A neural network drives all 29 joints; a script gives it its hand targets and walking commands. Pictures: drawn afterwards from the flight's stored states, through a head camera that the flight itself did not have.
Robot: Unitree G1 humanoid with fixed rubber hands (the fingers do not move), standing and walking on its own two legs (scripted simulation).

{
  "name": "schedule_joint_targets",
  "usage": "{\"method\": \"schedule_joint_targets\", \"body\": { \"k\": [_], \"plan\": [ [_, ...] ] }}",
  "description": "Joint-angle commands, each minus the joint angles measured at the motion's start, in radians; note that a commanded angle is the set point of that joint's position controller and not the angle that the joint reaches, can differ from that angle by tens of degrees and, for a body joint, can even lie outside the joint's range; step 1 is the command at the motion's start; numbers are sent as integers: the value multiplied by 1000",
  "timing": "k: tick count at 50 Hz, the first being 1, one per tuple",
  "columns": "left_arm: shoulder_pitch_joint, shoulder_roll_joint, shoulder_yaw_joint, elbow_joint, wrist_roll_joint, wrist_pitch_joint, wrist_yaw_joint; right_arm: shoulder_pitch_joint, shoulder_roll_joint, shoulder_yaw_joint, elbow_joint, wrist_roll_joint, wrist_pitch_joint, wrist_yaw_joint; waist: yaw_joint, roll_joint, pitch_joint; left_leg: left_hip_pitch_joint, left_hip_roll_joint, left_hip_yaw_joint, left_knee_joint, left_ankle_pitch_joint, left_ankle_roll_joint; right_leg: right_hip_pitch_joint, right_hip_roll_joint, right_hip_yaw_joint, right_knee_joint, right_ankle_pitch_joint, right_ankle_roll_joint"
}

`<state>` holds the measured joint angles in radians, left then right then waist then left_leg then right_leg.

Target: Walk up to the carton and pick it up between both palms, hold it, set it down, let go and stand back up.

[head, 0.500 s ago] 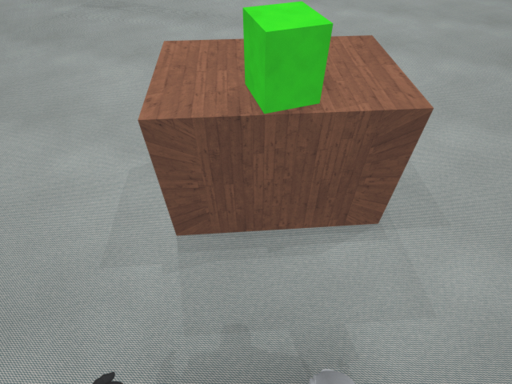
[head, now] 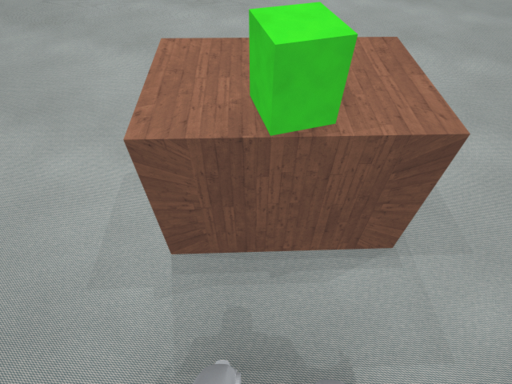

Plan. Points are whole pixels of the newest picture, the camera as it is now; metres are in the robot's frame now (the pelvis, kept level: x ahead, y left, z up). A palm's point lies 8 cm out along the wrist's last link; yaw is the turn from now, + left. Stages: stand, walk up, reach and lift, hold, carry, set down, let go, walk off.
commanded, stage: walk up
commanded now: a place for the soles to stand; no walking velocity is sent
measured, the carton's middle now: (294, 69) +0.88 -0.05 +0.04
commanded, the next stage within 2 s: none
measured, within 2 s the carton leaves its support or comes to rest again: neither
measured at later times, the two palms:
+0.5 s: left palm (132, 380) +0.16 +0.23 -0.10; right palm (508, 355) +0.21 -0.39 -0.10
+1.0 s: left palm (186, 266) +0.37 +0.18 -0.11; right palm (501, 291) +0.32 -0.44 -0.10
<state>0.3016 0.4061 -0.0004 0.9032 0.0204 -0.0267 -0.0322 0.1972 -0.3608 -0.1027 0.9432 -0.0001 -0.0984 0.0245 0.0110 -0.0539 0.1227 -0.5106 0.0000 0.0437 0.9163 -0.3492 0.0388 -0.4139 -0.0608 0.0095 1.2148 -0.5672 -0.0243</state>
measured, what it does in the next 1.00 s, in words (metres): walks ahead: right foot, then left foot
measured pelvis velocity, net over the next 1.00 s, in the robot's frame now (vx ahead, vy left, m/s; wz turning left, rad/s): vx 0.26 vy -0.12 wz -0.02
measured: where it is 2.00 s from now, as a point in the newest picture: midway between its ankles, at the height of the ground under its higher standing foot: (297, 351)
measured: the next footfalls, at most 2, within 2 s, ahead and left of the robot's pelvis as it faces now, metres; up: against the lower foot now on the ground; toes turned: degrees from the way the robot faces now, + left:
right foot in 0.26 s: +0.19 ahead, -0.20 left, +0.00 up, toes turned -6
left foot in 0.60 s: +0.33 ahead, +0.06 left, +0.00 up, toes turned +2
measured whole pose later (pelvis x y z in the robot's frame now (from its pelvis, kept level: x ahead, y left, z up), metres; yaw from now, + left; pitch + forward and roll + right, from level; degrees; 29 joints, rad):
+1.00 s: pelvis +0.26 -0.12 -0.01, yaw -1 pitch -5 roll +1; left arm 0.16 0.41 0.00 0.90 0.02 -0.08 -0.03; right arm 0.21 -0.36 -0.10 0.96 0.00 -0.07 0.01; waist 0.01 -0.04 0.13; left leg -0.42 0.08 -0.03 1.04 -0.50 0.00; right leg -0.48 -0.07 -0.03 0.98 -0.40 0.00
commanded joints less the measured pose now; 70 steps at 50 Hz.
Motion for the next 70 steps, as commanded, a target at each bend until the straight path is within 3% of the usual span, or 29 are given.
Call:
{"method": "schedule_joint_targets", "body": {
  "k": [1, 11, 13, 14, 15, 16, 17, 18, 20, 26, 29, 30, 31, 32, 33, 37, 45, 48, 49, 50, 51, 53, 55, 60, 62, 64, 65, 66, 70],
  "plan": [
    [-63, 267, 122, -85, 6, -32, 19, 92, -366, -88, -50, -4, -27, -56, -59, 90, 8, 280, 367, -668, -590, -377, 232, -441, -79, 74, 58, 87, -10],
    [-133, 273, 147, -45, 9, -43, -18, 4, -405, -83, -71, -8, -21, -26, -41, 241, -1, 68, 315, -475, -528, -399, 217, -139, -53, -29, -281, 91, 18],
    [55, 253, 158, 18, 4, -57, -7, -84, -367, -66, -79, -11, -8, -23, 87, 212, -88, -86, 242, -280, -294, -229, 141, 226, 0, -78, -483, 139, -2],
    [206, 284, 178, 71, 6, -70, 7, -86, -284, -40, -89, -20, 2, -25, 167, 10, -171, -169, 150, -150, 62, -16, 84, 453, 49, -43, -592, 63, -2],
    [319, 401, 206, 82, 21, -78, 24, -92, -156, -6, -127, 3, -5, -27, 237, -348, -219, -330, -11, -9, 461, -22, -11, 509, -182, 388, -830, -202, -39],
    [220, 439, 197, 44, -3, -84, 23, -118, -211, -24, -146, 5, -4, -40, 189, -341, -223, -498, -85, -111, 495, -233, -9, 546, -319, 816, -1000, -138, -153],
    [99, 419, 186, -5, -16, -81, 23, -116, -258, -29, -123, -8, -5, -47, 132, -119, -198, -468, -17, -165, 524, -182, 0, 462, -383, 887, -1009, -121, -189],
    [48, 396, 177, -24, -14, -83, 29, -100, -270, -30, -109, -3, -8, -45, 86, -13, -154, -451, 17, -160, 499, -133, -2, 445, -360, 732, -940, -1, -169],
    [36, 312, 156, -38, -6, -86, 40, -21, -241, -35, -68, -8, -10, -43, 44, -37, -139, -407, 61, -98, 437, -89, -7, 429, -292, 462, -762, 375, -186],
    [86, 316, 152, -90, 4, -85, 42, -86, -217, -36, -130, -12, -19, -30, 73, -126, -151, -297, 80, -15, 91, -157, -18, 343, -304, 321, -675, 618, -268],
    [-18, 325, 141, -113, -1, -68, 31, 43, -220, -49, -79, -6, -33, -27, -21, -128, -154, 53, 20, 60, -141, -22, 1, 79, -265, 190, -566, 519, -205],
    [-72, 281, 121, -131, -9, -64, 22, 187, -240, -59, -30, -6, -41, -33, -102, -19, -216, 348, -31, 61, -255, 66, 20, -67, -201, 79, -382, 590, -142],
    [-38, 206, 100, -134, -17, -63, 15, 349, -310, -88, 3, -3, -49, -46, -168, 195, -339, 596, 49, -138, -315, -5, 44, -188, -111, -31, -48, 507, -69],
    [9, 139, 87, -139, -23, -60, 13, 390, -401, -107, -10, -13, -47, -59, -155, 341, -377, 732, 276, -656, -461, -135, 135, -414, 17, -27, 136, 31, -10],
    [-59, 244, 112, -146, -21, -38, 26, 328, -433, -113, -34, 10, -37, -62, -170, 174, -354, 719, 385, -907, -598, -404, 240, -511, 34, 12, 164, -21, -19],
    [-71, 266, 124, -74, 3, -19, 20, 82, -371, -78, -42, -3, -29, -68, -54, 87, 33, 217, 370, -677, -603, -437, 235, -422, -81, 69, 66, 84, -7],
    [-116, 258, 142, -45, 6, -28, -3, 29, -401, -71, -43, -13, -22, -46, -41, 233, 33, 35, 319, -504, -531, -414, 218, -189, -53, -12, -230, 70, 9],
    [186, 246, 160, 74, -1, -54, 24, -76, -304, -35, -65, -24, 11, -41, 130, 139, -128, -214, 164, -212, -79, -77, 89, 388, 33, -24, -524, 140, -2],
    [288, 328, 182, 98, 17, -63, 41, -58, -176, 0, -81, -8, 14, -45, 195, -206, -191, -285, 32, -60, 315, -14, 13, 460, -103, 223, -730, -46, -5],
    [214, 430, 180, 57, 10, -71, 45, -70, -160, 3, -129, 1, 16, -58, 155, -356, -160, -448, -102, -96, 425, -276, -24, 400, -316, 690, -960, -37, -82],
    [75, 430, 173, 20, -6, -70, 42, -102, -248, -22, -106, -15, 23, -68, 114, -104, -142, -395, -24, -182, 437, -251, -14, 285, -409, 856, -991, -75, -190],
    [-21, 367, 154, -5, -1, -72, 55, -42, -279, -27, -64, -6, 19, -64, 38, 21, -102, -341, 28, -152, 404, -163, -15, 264, -350, 598, -865, 53, -190],
    [-28, 301, 134, -20, -5, -77, 64, 37, -235, -26, -37, -5, 21, -58, 12, -38, -147, -248, 54, -137, 300, -133, -13, 250, -288, 400, -740, 346, -168],
    [-44, 289, 119, -62, -7, -78, 70, 20, -216, -21, -54, -8, 22, -60, 7, -127, -182, -51, 73, -42, 6, -126, -7, 160, -287, 244, -581, 767, -199],
    [-103, 279, 104, -72, -21, -63, 64, 107, -220, -29, -11, -13, 11, -61, -56, -88, -227, 204, 24, -36, -209, 123, 16, 24, -213, 130, -444, 697, -124],
    [-81, 176, 77, -100, -45, -58, 63, 135, -316, -52, -17, -26, 7, -73, -58, 178, -321, 421, 162, -390, -270, 333, 120, -178, -69, -38, -136, 492, -10],
    [-95, 183, 81, -94, -49, -45, 70, 97, -343, -51, -34, -14, 11, -68, -70, 203, -314, 383, 294, -609, -323, 439, 258, -208, 13, -36, -109, 84, 8],
    [-110, 202, 81, -76, -41, -34, 76, 37, -335, -39, -36, -4, 13, -66, -47, 182, -258, 330, 323, -628, -329, 386, 294, -192, -2, -11, -154, -124, 11],
    [40, 244, 96, 23, -5, -63, 73, -129, -237, -3, -70, 7, 41, -58, 65, 16, -212, -40, 103, -253, -52, 316, 66, 185, -91, 164, -592, 298, -69]
  ]
}}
